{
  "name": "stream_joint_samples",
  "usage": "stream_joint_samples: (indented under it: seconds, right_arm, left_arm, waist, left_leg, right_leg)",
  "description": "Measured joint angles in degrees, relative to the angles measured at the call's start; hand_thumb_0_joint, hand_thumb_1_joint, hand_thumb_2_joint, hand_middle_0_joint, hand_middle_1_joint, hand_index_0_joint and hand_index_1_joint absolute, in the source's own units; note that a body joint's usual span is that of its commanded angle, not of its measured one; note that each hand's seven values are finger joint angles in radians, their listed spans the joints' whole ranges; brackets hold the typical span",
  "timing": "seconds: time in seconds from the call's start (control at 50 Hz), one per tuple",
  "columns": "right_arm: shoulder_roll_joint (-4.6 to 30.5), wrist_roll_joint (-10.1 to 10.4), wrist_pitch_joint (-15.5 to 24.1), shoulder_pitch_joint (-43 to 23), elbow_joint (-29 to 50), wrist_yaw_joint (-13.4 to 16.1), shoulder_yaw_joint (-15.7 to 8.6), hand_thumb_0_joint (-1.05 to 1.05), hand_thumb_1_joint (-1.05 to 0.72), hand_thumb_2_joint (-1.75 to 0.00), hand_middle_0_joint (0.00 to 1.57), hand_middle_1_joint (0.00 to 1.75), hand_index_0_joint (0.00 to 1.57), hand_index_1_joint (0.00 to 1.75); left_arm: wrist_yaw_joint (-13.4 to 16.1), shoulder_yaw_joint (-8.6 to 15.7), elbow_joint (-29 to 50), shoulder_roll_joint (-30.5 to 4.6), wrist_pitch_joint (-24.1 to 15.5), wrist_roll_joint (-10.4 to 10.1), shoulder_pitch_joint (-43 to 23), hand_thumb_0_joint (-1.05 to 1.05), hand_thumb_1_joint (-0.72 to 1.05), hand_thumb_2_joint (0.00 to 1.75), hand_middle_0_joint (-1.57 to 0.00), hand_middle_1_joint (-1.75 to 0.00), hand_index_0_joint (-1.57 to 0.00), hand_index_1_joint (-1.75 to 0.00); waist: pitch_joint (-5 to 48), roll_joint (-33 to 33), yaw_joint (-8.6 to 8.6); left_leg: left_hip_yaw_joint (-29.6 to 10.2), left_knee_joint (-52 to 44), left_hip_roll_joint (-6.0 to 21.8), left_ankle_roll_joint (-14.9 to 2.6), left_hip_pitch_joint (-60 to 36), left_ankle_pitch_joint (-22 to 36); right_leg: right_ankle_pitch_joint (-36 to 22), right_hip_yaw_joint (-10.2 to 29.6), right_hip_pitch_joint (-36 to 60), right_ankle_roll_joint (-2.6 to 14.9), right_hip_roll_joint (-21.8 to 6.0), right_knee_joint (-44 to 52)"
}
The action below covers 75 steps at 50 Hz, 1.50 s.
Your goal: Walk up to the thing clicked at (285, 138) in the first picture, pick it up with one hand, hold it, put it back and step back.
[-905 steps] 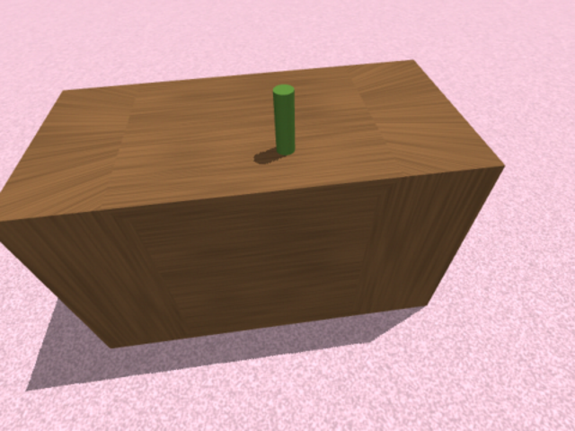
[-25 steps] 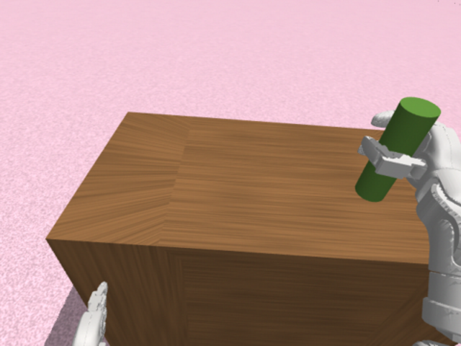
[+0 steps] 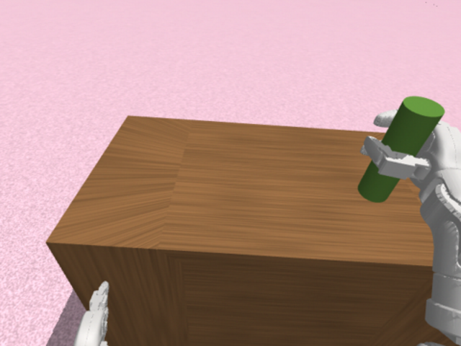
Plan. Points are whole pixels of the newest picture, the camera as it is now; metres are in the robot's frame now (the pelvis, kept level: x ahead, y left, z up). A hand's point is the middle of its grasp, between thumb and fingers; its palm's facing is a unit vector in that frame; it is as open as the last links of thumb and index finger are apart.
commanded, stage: hold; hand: right
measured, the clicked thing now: (394, 154) +0.34 -0.19 +0.24
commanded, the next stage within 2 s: crouch in 1.68 s
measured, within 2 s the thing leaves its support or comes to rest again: neither
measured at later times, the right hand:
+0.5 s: hand (391, 145) +0.34 -0.18 +0.26, palm faces +0.15 +0.99 -0.01, open 6.2 cm
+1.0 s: hand (392, 137) +0.35 -0.18 +0.27, palm faces +0.18 +0.98 +0.00, open 6.2 cm
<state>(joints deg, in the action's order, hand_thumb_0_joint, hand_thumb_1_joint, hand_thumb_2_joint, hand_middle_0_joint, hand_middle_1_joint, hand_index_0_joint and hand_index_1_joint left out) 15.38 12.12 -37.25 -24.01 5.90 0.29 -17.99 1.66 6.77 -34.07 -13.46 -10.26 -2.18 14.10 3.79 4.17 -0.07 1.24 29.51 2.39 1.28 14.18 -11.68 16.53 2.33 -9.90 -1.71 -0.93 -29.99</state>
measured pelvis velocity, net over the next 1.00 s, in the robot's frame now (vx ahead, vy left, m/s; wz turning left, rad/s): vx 0.00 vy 0.00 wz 0.00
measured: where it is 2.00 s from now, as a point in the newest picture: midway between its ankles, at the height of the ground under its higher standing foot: outside the picture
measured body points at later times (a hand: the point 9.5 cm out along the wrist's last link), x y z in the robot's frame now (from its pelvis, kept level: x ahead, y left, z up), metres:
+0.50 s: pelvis +0.00 -0.01 +0.00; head -0.05 +0.03 +0.45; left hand +0.18 +0.25 -0.07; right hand +0.33 -0.23 +0.26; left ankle +0.05 +0.13 -0.73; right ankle +0.00 -0.14 -0.73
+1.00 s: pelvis +0.00 +0.00 +0.00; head -0.05 +0.03 +0.45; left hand +0.18 +0.26 -0.06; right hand +0.33 -0.23 +0.27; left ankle +0.05 +0.13 -0.73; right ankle +0.00 -0.14 -0.73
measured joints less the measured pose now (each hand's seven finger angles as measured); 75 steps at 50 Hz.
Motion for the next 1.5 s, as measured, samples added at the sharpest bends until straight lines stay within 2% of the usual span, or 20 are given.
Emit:
stream_joint_samples:
  seconds: [0.16,0.3,0.38,0.48,0.58,0.66,0.78,0.86,0.96,1.06,1.16,1.28,1.34,1.42,1.5]
  right_arm:
    - [0.06,0.8,-1.7,0.3,-0.78,-0.75,-0.17,-0.04,-0.08,-1.06,0.92,1.05,0.96,1.04]
    - [0.45,0.32,-1.13,-0.75,0.05,0.13,-1.08,-0.04,-0.08,-1.06,0.92,1.05,0.96,1.04]
    - [0.44,-0.15,-1.3,-1.38,0.94,-0.05,-0.59,-0.04,-0.08,-1.06,0.92,1.05,0.96,1.04]
    - [0.36,0.22,-2.83,-1.43,0.45,-0.88,0.1,-0.04,-0.07,-1.07,0.92,1.05,0.97,1.04]
    - [0.34,0.9,-4.01,-1.53,-0.24,-0.65,-0.64,-0.05,-0.07,-1.07,0.92,1.05,0.97,1.04]
    - [0.67,0.54,-3.48,-2.29,-0.06,0.01,-1.18,-0.05,-0.07,-1.07,0.92,1.05,0.97,1.04]
    - [1.12,-0.08,-3.91,-3.74,0.65,-0.06,-0.65,-0.05,-0.07,-1.08,0.92,1.05,0.97,1.04]
    - [0.79,0.61,-5.14,-4.18,-0.12,-0.69,-0.24,-0.05,-0.07,-1.08,0.92,1.05,0.97,1.04]
    - [0.84,0.98,-5.87,-3.91,-1.31,-0.21,-1.18,-0.05,-0.07,-1.08,0.92,1.05,0.97,1.04]
    - [1.13,0.5,-4.53,-4.25,0.57,0.7,-2.24,-0.05,-0.07,-1.08,0.92,1.05,0.97,1.04]
    - [1.31,-0.06,-5.14,-5.14,1.29,-0.06,-1.01,-0.05,-0.07,-1.08,0.92,1.05,0.97,1.04]
    - [0.52,0.97,-7.93,-4.73,-1.37,-1.07,0.09,-0.05,-0.07,-1.08,0.92,1.05,0.97,1.04]
    - [0.47,1.26,-7.4,-4.58,-2.39,-0.33,-0.93,-0.05,-0.07,-1.08,0.92,1.05,0.97,1.04]
    - [0.68,0.37,-5.12,-4.72,-1.61,1.16,-2.26,-0.05,-0.07,-1.08,0.92,1.05,0.97,1.04]
    - [1.37,-0.73,-4.02,-5.77,0.18,1.18,-1.73,-0.04,-0.07,-1.07,0.92,1.05,0.97,1.04]
  left_arm:
    - [-0.43,-0.15,-0.41,0.09,0.1,0.03,-0.47,-0.01,-0.6,0.1,-0.05,-0.03,-0.03,-0.06]
    - [-0.11,-0.09,-0.15,-0.05,-0.39,0.02,0.19,-0.01,-0.6,0.1,-0.05,-0.03,-0.03,-0.06]
    - [-0.11,-0.49,-0.12,-0.15,-0.2,-0.03,0.54,-0.01,-0.6,0.1,-0.04,-0.03,-0.03,-0.06]
    - [-0.49,-0.56,-0.64,-0.02,-0.02,0.03,-0.23,-0.01,-0.6,0.1,-0.05,-0.03,-0.03,-0.06]
    - [-0.5,0.0,-0.06,-0.01,-0.42,0.1,-0.43,-0.01,-0.6,0.09,-0.05,-0.03,-0.03,-0.06]
    - [-0.43,-0.02,-0.58,-0.19,-0.81,-0.05,-0.15,-0.01,-0.6,0.1,-0.05,-0.03,-0.03,-0.06]
    - [-0.66,-0.38,-0.81,-0.3,-0.69,-0.12,0.29,-0.01,-0.6,0.1,-0.05,-0.03,-0.03,-0.06]
    - [-0.7,-0.9,-1.48,-0.43,-0.68,-0.16,-0.28,-0.01,-0.6,0.1,-0.05,-0.03,-0.03,-0.06]
    - [-0.71,-0.53,-0.88,-0.14,-0.83,0.17,-0.87,-0.01,-0.6,0.1,-0.05,-0.03,-0.03,-0.06]
    - [-0.28,-0.27,-0.03,-0.58,-1.49,-0.07,0.05,-0.01,-0.6,0.1,-0.05,-0.03,-0.03,-0.06]
    - [-0.55,-1.06,-0.59,-0.48,-1.0,-0.32,0.62,-0.01,-0.6,0.1,-0.04,-0.03,-0.02,-0.06]
    - [-0.88,-0.92,-2.01,-0.34,-0.72,-0.06,-1.25,-0.01,-0.6,0.1,-0.05,-0.03,-0.03,-0.06]
    - [-0.72,-0.73,-0.95,-0.26,-1.12,0.06,-1.37,-0.01,-0.6,0.1,-0.05,-0.03,-0.03,-0.06]
    - [-0.44,-0.69,0.43,-0.09,-1.78,0.11,-0.34,-0.01,-0.6,0.1,-0.05,-0.03,-0.03,-0.06]
    - [-0.45,-0.77,-0.13,-0.26,-1.61,-0.18,0.58,-0.01,-0.6,0.1,-0.05,-0.03,-0.03,-0.06]
  waist:
    - [0.05,0.68,0.14]
    - [-0.31,0.13,-0.08]
    - [-0.25,-0.01,-0.33]
    - [0.04,0.43,-0.28]
    - [0.27,0.72,-0.08]
    - [0.26,0.43,-0.26]
    - [-0.05,0.3,-0.37]
    - [-0.15,0.63,-0.18]
    - [0.12,0.99,0.28]
    - [0.21,0.64,-0.06]
    - [0.42,0.29,-0.56]
    - [0.42,1.12,0.13]
    - [0.32,1.19,0.47]
    - [0.49,0.46,0.43]
    - [0.48,-0.2,-0.05]
  left_leg:
    - [0.03,-0.48,0.15,0.15,-0.17,0.2]
    - [0.06,-0.2,0.18,0.16,0.04,0.03]
    - [0.14,-0.23,0.22,0.22,-0.13,-0.02]
    - [0.01,-0.62,0.33,0.34,-0.39,0.15]
    - [-0.12,-0.62,0.38,0.42,-0.42,0.16]
    - [-0.14,-0.4,0.28,0.35,-0.32,0.07]
    - [0.03,-0.42,0.22,0.24,-0.24,0.14]
    - [0.09,-0.68,0.25,0.29,-0.24,0.32]
    - [-0.06,-0.56,0.26,0.28,0.09,0.29]
    - [-0.01,-0.15,0.19,0.23,0.06,-0.08]
    - [0.23,-0.4,0.15,0.17,-0.38,-0.11]
    - [0.17,-1.0,0.38,0.36,-0.49,0.32]
    - [-0.08,-0.66,0.4,0.4,-0.09,0.26]
    - [-0.22,-0.12,0.3,0.33,0.17,0.0]
    - [-0.09,0.02,0.21,0.29,-0.16,-0.13]
  right_leg:
    - [-0.22,0.02,0.12,0.18,0.15,0.45]
    - [-0.07,0.06,-0.12,0.18,0.18,0.16]
    - [0.1,0.14,-0.1,0.23,0.21,-0.07]
    - [0.03,0.0,0.13,0.33,0.33,0.18]
    - [0.0,-0.13,0.24,0.41,0.38,0.27]
    - [0.09,-0.15,0.19,0.36,0.29,0.1]
    - [0.02,0.02,0.01,0.25,0.22,0.04]
    - [-0.16,0.08,-0.04,0.3,0.25,0.24]
    - [-0.22,-0.07,-0.2,0.3,0.27,0.37]
    - [0.13,-0.03,-0.14,0.27,0.18,0.0]
    - [0.18,0.2,0.12,0.17,0.12,0.08]
    - [-0.25,0.14,0.2,0.37,0.36,0.64]
    - [-0.23,-0.09,-0.01,0.42,0.4,0.52]
    - [-0.01,-0.23,-0.1,0.36,0.31,0.18]
    - [0.27,-0.1,0.05,0.31,0.22,-0.26]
